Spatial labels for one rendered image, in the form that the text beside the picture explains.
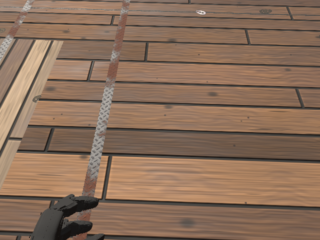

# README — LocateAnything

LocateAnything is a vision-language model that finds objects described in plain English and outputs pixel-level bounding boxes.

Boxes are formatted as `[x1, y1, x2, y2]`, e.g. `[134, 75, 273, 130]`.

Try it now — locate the robot left hand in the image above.
[29, 194, 105, 240]

